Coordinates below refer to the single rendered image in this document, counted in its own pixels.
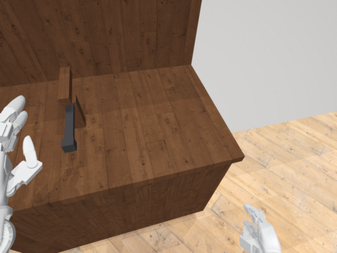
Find right robot hand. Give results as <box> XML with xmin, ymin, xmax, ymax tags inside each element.
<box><xmin>240</xmin><ymin>203</ymin><xmax>282</xmax><ymax>253</ymax></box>

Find counter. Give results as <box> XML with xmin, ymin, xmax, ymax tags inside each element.
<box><xmin>0</xmin><ymin>0</ymin><xmax>245</xmax><ymax>253</ymax></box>

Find tap lever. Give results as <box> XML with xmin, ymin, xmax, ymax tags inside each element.
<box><xmin>61</xmin><ymin>104</ymin><xmax>77</xmax><ymax>153</ymax></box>

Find left robot hand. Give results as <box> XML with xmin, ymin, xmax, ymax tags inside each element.
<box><xmin>0</xmin><ymin>95</ymin><xmax>42</xmax><ymax>206</ymax></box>

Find robot left forearm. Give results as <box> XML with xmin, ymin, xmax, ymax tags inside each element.
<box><xmin>0</xmin><ymin>206</ymin><xmax>16</xmax><ymax>253</ymax></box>

